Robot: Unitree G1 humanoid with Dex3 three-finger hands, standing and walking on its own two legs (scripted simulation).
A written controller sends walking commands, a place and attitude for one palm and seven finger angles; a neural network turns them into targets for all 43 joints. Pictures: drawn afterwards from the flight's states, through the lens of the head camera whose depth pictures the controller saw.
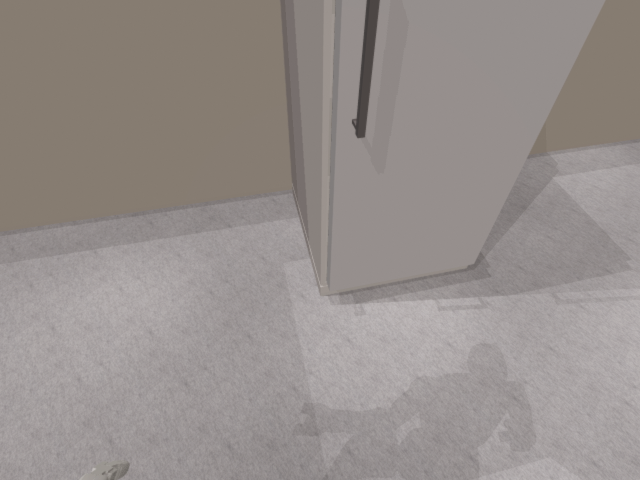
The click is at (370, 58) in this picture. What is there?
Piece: fridge door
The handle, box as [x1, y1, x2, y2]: [352, 0, 379, 137]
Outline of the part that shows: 379,0 367,0 366,3 357,118 352,119 352,123 356,130 355,133 357,137 363,137 365,131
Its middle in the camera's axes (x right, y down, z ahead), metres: +0.08 -0.36 +0.72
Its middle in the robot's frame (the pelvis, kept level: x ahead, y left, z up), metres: +0.81 -0.04 +0.17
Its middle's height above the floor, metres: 0.94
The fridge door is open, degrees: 0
